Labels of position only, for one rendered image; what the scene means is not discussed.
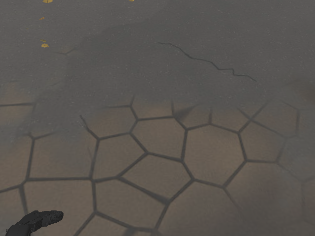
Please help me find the robot left hand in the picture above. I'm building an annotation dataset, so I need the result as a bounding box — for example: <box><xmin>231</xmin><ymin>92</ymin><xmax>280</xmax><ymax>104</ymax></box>
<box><xmin>5</xmin><ymin>210</ymin><xmax>64</xmax><ymax>236</ymax></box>

